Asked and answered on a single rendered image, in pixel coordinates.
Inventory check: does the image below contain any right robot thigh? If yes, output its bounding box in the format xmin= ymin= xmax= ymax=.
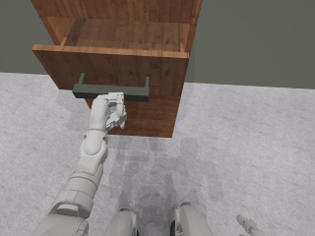
xmin=174 ymin=205 xmax=215 ymax=236

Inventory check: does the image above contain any robot right hand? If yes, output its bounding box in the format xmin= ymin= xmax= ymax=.
xmin=236 ymin=215 xmax=267 ymax=236

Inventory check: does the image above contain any drawer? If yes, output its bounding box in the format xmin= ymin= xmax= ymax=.
xmin=32 ymin=18 xmax=189 ymax=96

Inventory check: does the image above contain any left robot forearm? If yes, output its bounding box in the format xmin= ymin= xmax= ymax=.
xmin=32 ymin=130 xmax=108 ymax=236

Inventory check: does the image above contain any right robot shin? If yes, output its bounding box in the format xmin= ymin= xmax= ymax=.
xmin=175 ymin=201 xmax=191 ymax=236

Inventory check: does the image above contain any cabinet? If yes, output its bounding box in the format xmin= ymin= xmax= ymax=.
xmin=31 ymin=0 xmax=203 ymax=138

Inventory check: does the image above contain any handle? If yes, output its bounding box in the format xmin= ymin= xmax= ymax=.
xmin=72 ymin=73 xmax=150 ymax=102

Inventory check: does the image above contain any left robot upper arm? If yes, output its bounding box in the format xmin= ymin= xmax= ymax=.
xmin=34 ymin=213 xmax=90 ymax=236

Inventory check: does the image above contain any robot left hand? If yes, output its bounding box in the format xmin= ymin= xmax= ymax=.
xmin=89 ymin=92 xmax=127 ymax=134

